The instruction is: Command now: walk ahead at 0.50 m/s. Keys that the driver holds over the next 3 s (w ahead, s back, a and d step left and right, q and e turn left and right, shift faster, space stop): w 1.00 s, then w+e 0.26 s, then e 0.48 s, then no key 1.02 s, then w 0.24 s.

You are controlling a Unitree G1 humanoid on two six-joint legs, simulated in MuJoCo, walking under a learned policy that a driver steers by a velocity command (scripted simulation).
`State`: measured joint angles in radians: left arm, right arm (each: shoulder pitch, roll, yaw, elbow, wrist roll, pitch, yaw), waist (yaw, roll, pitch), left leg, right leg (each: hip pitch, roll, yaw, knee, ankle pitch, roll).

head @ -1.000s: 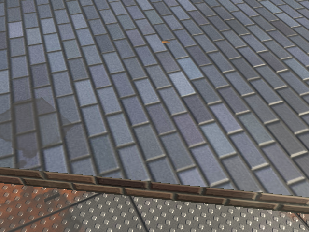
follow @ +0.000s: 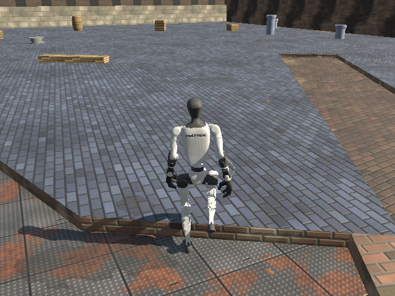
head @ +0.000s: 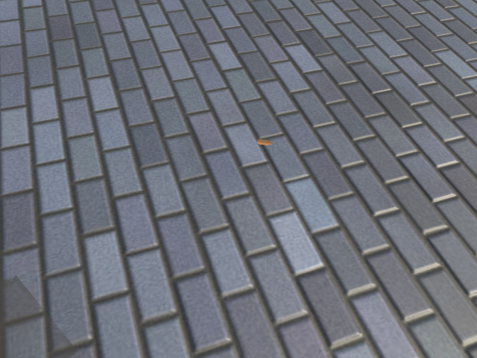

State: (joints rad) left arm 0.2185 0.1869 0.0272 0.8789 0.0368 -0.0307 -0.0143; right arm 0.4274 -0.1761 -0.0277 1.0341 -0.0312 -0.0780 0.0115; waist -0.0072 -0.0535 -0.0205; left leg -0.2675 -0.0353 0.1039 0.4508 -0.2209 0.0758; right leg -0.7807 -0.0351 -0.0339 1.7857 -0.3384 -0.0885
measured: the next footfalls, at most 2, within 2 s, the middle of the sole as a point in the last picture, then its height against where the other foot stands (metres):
right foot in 0.30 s outside the picture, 0.15 m higher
left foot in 0.90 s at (224, 267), level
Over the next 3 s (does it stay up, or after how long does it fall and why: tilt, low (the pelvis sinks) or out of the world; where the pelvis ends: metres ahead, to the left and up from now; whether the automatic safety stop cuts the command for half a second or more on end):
stays up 1.00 -0.11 0.13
